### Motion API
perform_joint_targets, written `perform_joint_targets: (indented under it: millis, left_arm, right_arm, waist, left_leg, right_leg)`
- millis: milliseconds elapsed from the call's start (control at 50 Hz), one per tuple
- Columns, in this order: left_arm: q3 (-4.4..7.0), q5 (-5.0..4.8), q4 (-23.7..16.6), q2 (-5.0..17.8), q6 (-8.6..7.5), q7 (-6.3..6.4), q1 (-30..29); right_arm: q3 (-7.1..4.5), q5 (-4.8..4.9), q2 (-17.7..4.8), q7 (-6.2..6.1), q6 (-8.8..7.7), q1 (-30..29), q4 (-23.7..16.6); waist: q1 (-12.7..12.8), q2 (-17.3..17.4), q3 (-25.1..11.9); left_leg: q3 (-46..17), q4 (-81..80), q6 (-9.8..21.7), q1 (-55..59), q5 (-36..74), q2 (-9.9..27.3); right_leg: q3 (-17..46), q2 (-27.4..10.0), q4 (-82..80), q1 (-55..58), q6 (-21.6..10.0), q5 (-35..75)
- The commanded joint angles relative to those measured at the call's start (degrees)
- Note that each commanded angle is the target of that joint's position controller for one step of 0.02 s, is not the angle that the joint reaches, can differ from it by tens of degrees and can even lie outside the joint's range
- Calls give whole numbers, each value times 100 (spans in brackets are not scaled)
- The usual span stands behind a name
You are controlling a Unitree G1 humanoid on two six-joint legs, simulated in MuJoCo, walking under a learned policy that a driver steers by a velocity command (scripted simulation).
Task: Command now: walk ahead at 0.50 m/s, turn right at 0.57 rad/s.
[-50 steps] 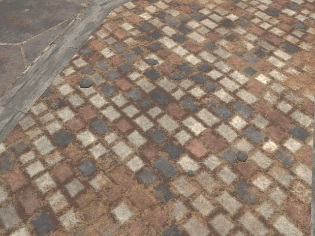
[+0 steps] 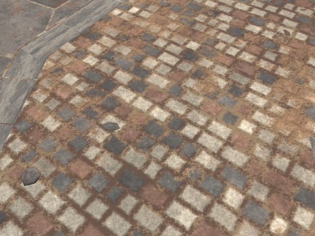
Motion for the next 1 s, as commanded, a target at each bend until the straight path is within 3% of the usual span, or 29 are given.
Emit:
perform_joint_targets:
  millis: [20,80,140,180,240,300,320,340,360,380,400,420,440,460,500,540,640,740,780,800,820,840,860,880,900,920,940,960,1000]
  left_arm:
    - [162,45,-487,688,-149,89,-88]
    - [209,-5,-375,881,-144,213,157]
    - [222,-40,-284,926,-79,288,372]
    - [229,-49,-209,947,-44,308,574]
    - [169,-35,-27,789,-41,318,824]
    - [189,21,78,854,-8,314,845]
    - [189,20,76,873,6,309,752]
    - [153,45,63,805,23,307,693]
    - [67,126,-45,663,35,325,680]
    - [-47,72,-89,302,-42,299,1435]
    - [-71,73,-123,476,-131,273,1297]
    - [23,-34,-250,848,-200,236,566]
    - [-1,-25,-368,806,-271,221,71]
    - [-1,70,-447,736,-330,207,-161]
    - [8,189,-461,608,-358,204,-62]
    - [-29,209,-477,465,-328,212,-44]
    - [-145,162,-707,209,-333,203,-1046]
    - [-78,57,-848,377,-426,119,-1608]
    - [-5,32,-819,519,-468,117,-1447]
    - [51,32,-724,598,-487,136,-1101]
    - [136,80,-618,761,-503,179,-567]
    - [229,155,-537,1082,-498,237,320]
    - [330,176,-328,1466,-395,215,738]
    - [237,69,-356,959,-364,177,637]
    - [145,60,-395,618,-349,189,410]
    - [96,104,-397,518,-333,185,146]
    - [59,124,-343,397,-322,180,-16]
    - [33,165,-303,340,-328,187,-98]
    - [54,133,-208,351,-369,181,-125]
  right_arm:
    - [-202,-123,-712,-11,-54,94,-441]
    - [-117,-159,-464,-15,53,-369,-589]
    - [-27,-127,-273,34,30,-996,-738]
    - [-17,-62,-292,90,-9,-1347,-826]
    - [-32,-26,-399,207,-92,-1421,-802]
    - [-84,-19,-553,236,-115,-1264,-799]
    - [-136,-23,-650,219,-122,-960,-728]
    - [-231,-43,-810,195,-130,-324,-541]
    - [-284,-94,-1028,193,-129,579,-396]
    - [-427,-115,-1530,224,-87,1137,-262]
    - [-331,77,-1134,297,-64,1246,-155]
    - [-229,122,-788,280,-34,883,-234]
    - [-194,35,-720,255,21,600,-322]
    - [-163,-4,-655,240,59,448,-346]
    - [-117,-50,-563,191,75,367,-384]
    - [-138,5,-623,132,91,436,-358]
    - [-242,81,-906,-37,198,801,-205]
    - [-245,129,-853,-101,340,1219,-72]
    - [-271,119,-874,-117,384,1140,-94]
    - [-258,115,-813,-115,402,1043,-125]
    - [-200,82,-645,-97,395,975,-185]
    - [-80,-17,-315,-73,370,958,-311]
    - [37,132,24,-71,320,1754,-473]
    - [-66,199,-560,-94,322,1719,-337]
    - [-159,164,-853,-92,351,1140,-376]
    - [-171,103,-808,-96,377,865,-419]
    - [-184,50,-739,-75,381,675,-491]
    - [-190,72,-641,-34,404,652,-529]
    - [-147,114,-401,16,460,604,-603]
  waist:
    - [-153,-269,-714]
    - [-48,-205,-486]
    - [207,-448,-405]
    - [365,-520,-365]
    - [459,-619,-351]
    - [338,-778,-255]
    - [149,-800,-387]
    - [-171,-690,-832]
    - [-543,-337,-1678]
    - [-341,1187,-2424]
    - [-417,1424,-2283]
    - [-511,783,-1313]
    - [-478,239,-833]
    - [-366,14,-452]
    - [-127,253,-499]
    - [-73,411,-568]
    - [-377,369,-409]
    - [-497,444,-424]
    - [-330,588,-438]
    - [-115,611,-542]
    - [163,542,-910]
    - [530,-52,-1701]
    - [193,-1830,-2329]
    - [271,-1388,-1882]
    - [393,-835,-1151]
    - [299,-490,-766]
    - [212,-485,-489]
    - [95,-627,-394]
    - [28,-724,-340]
  left_leg:
    - [-294,-511,-111,-1089,448,332]
    - [-101,-1550,-360,-1137,1207,189]
    - [-42,-2930,-424,-744,2371,-93]
    - [-17,-3457,-413,-483,2762,-257]
    - [-88,-3866,-212,-561,2932,-161]
    - [25,-3960,153,-659,2098,-156]
    - [190,-4081,316,-276,1868,-290]
    - [307,-4174,526,593,2007,-405]
    - [-520,-3938,915,2122,2339,232]
    - [-3030,-4241,1944,4181,1439,1429]
    - [-4485,-5133,2045,4453,31,1635]
    - [-3900,-5229,1742,3749,-475,1503]
    - [-3275,-5318,1577,3007,-108,1253]
    - [-2839,-5414,1556,2423,506,1044]
    - [-2315,-5555,1479,1972,1455,676]
    - [-1999,-5603,1552,1743,2066,582]
    - [-1477,-5584,1315,1126,2211,262]
    - [-1974,-5121,1117,1414,1772,372]
    - [-2255,-4815,1021,1597,1819,461]
    - [-2248,-4535,923,1540,1962,373]
    - [-2052,-3869,758,1314,2151,115]
    - [-1574,-2326,558,628,1375,-232]
    - [-808,-675,240,-1238,-1135,-932]
    - [-842,130,165,-1960,-1121,-425]
    - [-781,352,122,-2110,-573,-248]
    - [-630,299,62,-1953,-156,-77]
    - [-600,92,27,-1878,114,55]
    - [-562,-30,19,-1674,282,192]
    - [-403,-228,-19,-1558,449,288]
  right_leg:
    - [2205,-1565,-1586,1251,-1196,1395]
    - [1659,-1276,-1657,828,-1049,1790]
    - [1387,-948,-1567,581,-732,1250]
    - [1542,-984,-1527,550,-641,862]
    - [1706,-1332,-1270,1218,-594,657]
    - [1815,-1681,-952,1916,-494,1596]
    - [1666,-1606,-579,2043,-411,2568]
    - [1376,-1341,235,2039,-294,3510]
    - [1114,-1067,1627,1358,-128,2938]
    - [598,-143,3786,-757,407,183]
    - [832,-60,4350,-1878,464,-2091]
    - [928,-422,4548,-2363,409,-1720]
    - [778,-606,4332,-2318,379,-1325]
    - [692,-752,3914,-2285,414,-1075]
    - [640,-921,3205,-1775,519,-733]
    - [488,-901,2669,-1625,696,-722]
    - [381,-624,780,-1102,968,851]
    - [548,-386,-104,-562,900,1147]
    - [579,-408,-289,-247,746,760]
    - [511,-437,-512,251,607,737]
    - [595,-667,-591,1166,403,681]
    - [1493,-1641,-468,2581,19,307]
    - [3928,-2855,-865,4121,-901,-787]
    - [4411,-2937,-1130,3809,-874,-1890]
    - [3526,-2646,-1221,3149,-631,-1665]
    - [2784,-2387,-1330,2526,-496,-886]
    - [2289,-2180,-1460,2082,-456,-293]
    - [1854,-2018,-1600,1754,-390,64]
    - [1309,-1906,-1840,1460,-426,483]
